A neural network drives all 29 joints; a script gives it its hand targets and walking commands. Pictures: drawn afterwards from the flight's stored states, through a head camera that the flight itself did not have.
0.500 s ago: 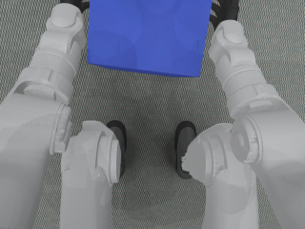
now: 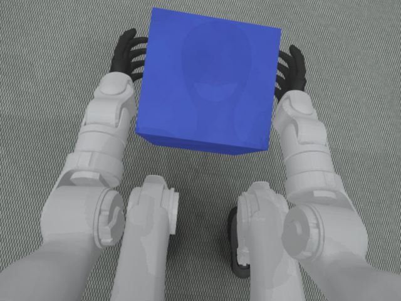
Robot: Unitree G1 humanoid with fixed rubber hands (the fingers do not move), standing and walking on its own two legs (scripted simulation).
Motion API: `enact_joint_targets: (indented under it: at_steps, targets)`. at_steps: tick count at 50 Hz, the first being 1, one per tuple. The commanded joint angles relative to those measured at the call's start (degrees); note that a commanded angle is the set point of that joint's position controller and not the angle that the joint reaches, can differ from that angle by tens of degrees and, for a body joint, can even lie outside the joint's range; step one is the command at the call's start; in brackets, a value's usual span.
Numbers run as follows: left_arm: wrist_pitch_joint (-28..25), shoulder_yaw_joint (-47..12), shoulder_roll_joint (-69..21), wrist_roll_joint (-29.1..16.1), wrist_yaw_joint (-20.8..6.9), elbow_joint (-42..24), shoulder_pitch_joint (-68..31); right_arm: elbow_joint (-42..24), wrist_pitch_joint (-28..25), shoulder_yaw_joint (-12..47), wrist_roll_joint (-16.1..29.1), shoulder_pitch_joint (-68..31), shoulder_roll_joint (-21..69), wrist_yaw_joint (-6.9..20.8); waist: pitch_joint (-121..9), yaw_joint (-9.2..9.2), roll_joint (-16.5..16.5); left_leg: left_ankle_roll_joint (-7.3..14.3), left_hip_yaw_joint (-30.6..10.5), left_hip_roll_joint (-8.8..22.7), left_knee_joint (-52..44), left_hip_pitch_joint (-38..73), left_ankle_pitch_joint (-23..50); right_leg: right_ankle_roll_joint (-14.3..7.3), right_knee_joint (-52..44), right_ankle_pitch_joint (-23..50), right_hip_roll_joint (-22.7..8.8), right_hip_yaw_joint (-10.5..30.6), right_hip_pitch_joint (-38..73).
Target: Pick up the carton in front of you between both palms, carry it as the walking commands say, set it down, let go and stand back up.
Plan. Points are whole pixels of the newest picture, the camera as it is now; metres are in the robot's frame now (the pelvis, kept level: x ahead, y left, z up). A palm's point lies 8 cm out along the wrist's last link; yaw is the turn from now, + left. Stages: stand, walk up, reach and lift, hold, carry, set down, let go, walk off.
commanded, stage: reach and lift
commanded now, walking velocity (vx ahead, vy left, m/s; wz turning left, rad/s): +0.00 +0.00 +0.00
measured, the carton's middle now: (203, 99) +0.50 +0.03 -0.15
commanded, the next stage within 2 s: none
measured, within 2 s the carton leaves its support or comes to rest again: neither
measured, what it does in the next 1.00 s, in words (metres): rises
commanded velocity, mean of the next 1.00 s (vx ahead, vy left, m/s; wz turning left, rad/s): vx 0.00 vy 0.00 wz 0.00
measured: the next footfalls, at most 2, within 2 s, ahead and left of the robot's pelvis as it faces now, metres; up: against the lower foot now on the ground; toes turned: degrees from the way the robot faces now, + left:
none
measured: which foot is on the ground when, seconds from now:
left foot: down 0.00-1.00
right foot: down 0.00-1.00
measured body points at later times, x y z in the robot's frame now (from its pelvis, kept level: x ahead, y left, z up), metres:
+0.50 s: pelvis +0.02 -0.01 +0.13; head +0.24 +0.01 +0.52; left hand +0.48 +0.17 +0.07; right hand +0.48 -0.13 +0.07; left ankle +0.12 +0.12 -0.38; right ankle +0.11 -0.13 -0.38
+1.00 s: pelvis +0.07 -0.01 +0.27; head +0.17 +0.01 +0.71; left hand +0.43 +0.16 +0.23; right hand +0.45 -0.14 +0.24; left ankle +0.12 +0.12 -0.38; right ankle +0.11 -0.13 -0.38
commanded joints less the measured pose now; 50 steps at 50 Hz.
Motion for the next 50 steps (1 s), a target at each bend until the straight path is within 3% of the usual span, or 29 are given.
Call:
enact_joint_targets:
  at_steps: [1, 4, 6, 7, 13, 25, 37, 50]
  targets:
    - [1.3, -18.3, -64.7, -1.2, -15.4, -4.8, -32.3, -1.5, 2.6, 22.7, -1.7, -37.3, 56.6, 16.4, -54.0, -2.41, 8.1, 0.0, 4.6, -5.7, -17.4, 36.7, 4.3, -3.7, -14.7, 3.8, 6.7, -8.6, 20.9]
    - [1.7, -14.7, -64.5, 1.7, -16.3, -2.8, -31.0, 0.2, 3.4, 20.7, -3.8, -37.3, 58.3, 17.0, -54.1, -1.20, 7.2, 0.4, 4.8, -5.9, -20.3, 37.6, 3.3, -3.6, -18.1, 3.4, 6.9, -7.9, 22.8]
    - [1.6, -12.5, -64.1, 3.5, -16.5, -2.3, -30.0, 0.4, 3.6, 21.0, -3.8, -37.8, 59.9, 17.3, -55.4, 0.61, 5.7, 0.9, 5.1, -6.0, -22.0, 38.2, 2.7, -3.3, -20.2, 2.9, 7.0, -7.3, 25.2]
    - [1.6, -12.1, -64.2, 4.2, -16.6, -2.4, -30.0, 0.3, 3.8, 21.3, -4.2, -37.0, 61.0, 17.3, -55.8, 0.49, 4.6, 0.9, 5.4, -6.1, -22.7, 38.4, 3.4, -3.0, -21.9, 3.4, 7.1, -7.0, 27.2]
    - [2.2, -14.6, -66.1, 3.7, -17.7, -6.3, -27.4, -2.5, 4.6, 25.9, -3.2, -32.8, 64.8, 17.3, -63.0, 1.57, 2.5, 1.0, 5.9, -6.3, -26.3, 44.0, 7.9, -2.0, -26.6, 7.8, 7.2, -6.1, 36.7]
    - [3.8, -24.3, -70.8, -0.6, -18.0, -14.3, -17.5, -8.8, 6.2, 36.0, 0.4, -21.3, 69.0, 17.5, -63.8, 1.08, 3.2, 0.1, 4.8, -7.0, -34.9, 58.3, 14.5, -1.7, -36.1, 13.7, 7.1, -4.7, 50.1]
    - [3.3, -24.4, -73.8, 1.4, -17.0, -14.0, -5.6, -6.7, 5.6, 34.4, -2.2, -8.6, 68.8, 19.1, -51.2, -0.04, 4.5, 0.3, 1.5, -6.3, -48.4, 73.2, 15.3, -2.9, -48.9, 13.5, 6.3, -2.3, 60.2]
    - [2.9, -26.9, -74.8, 3.1, -16.1, -17.4, 7.6, -8.2, 5.4, 36.6, -3.8, 5.0, 68.6, 20.3, -40.2, -0.02, 4.0, 0.9, -1.8, -4.7, -64.4, 92.1, 22.0, -3.9, -64.7, 20.2, 4.4, 1.1, 78.7]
